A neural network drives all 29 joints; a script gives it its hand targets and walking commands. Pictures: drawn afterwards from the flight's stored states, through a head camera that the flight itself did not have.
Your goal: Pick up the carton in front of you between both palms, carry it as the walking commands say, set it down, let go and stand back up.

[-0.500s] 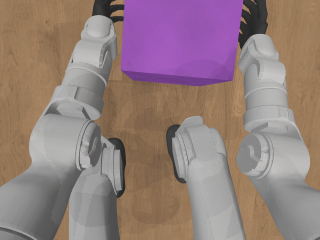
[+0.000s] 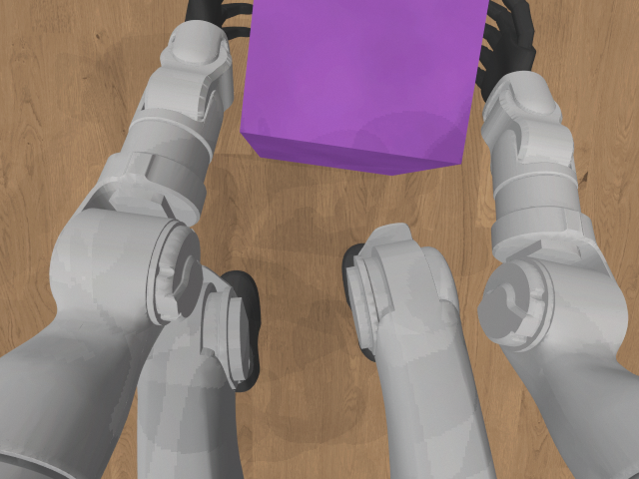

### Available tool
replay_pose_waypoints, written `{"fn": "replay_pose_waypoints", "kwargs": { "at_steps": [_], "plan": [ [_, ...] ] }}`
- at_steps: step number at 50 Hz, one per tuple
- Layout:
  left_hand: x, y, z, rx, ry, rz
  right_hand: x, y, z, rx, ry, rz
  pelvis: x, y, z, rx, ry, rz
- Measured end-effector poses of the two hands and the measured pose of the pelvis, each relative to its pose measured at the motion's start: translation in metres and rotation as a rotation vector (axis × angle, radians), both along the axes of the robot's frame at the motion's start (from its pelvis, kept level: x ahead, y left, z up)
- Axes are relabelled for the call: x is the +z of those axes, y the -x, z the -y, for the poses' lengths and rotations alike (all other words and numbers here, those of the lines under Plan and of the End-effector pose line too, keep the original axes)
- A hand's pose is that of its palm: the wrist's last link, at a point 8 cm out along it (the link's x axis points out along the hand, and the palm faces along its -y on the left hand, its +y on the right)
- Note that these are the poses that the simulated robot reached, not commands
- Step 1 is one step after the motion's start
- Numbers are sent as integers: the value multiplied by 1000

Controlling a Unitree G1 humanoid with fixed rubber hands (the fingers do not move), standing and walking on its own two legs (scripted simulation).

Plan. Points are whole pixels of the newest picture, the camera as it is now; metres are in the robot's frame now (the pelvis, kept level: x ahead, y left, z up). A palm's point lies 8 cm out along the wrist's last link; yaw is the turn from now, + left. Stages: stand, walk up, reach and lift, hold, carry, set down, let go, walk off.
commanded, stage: set down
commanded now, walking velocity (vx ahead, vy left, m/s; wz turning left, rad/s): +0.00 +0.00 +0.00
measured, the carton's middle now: (347, 77) +0.50 -0.11 -0.24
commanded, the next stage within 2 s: let go in 1.66 s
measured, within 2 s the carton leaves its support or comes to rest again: neither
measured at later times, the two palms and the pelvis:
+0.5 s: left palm (187, 40) +0.54 +0.06 -0.18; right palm (524, 92) +0.44 -0.30 -0.18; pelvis -0.01 +0.00 +0.00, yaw +0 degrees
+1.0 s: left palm out of the picture +0.56 +0.04 -0.06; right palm out of the picture +0.45 -0.32 -0.06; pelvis +0.00 -0.01 +0.06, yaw -1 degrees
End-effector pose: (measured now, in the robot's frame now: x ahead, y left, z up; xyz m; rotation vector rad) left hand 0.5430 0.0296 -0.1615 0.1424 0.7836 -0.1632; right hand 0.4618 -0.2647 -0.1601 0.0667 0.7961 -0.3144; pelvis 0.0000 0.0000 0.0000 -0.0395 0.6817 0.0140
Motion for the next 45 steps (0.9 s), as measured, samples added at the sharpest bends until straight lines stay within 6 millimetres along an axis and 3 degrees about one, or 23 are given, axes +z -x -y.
{"fn": "replay_pose_waypoints", "kwargs": {
  "at_steps": [19, 26, 30, 38, 45],
  "plan": [
    [-5, -1, -5, -47, 24, 24, -4, 1, 3, 24, -14, 14, -4, 5, -2, -3, 1, 52],
    [-22, -1, -30, -18, -28, 33, -18, 21, 37, -84, 50, -25, -2, 6, 0, -9, -4, 74],
    [-22, -7, -36, -12, -24, 62, -16, 19, 55, -103, 61, -1, -4, 4, 2, -14, -9, 78],
    [18, -20, -22, -4, -12, 154, 20, -3, 59, -78, 64, 113, 2, 2, 9, -39, -26, 63],
    [68, -16, -10, -8, -31, 145, 67, 7, 56, -89, 41, 130, 34, 1, 12, -50, -37, 0]
  ]
}}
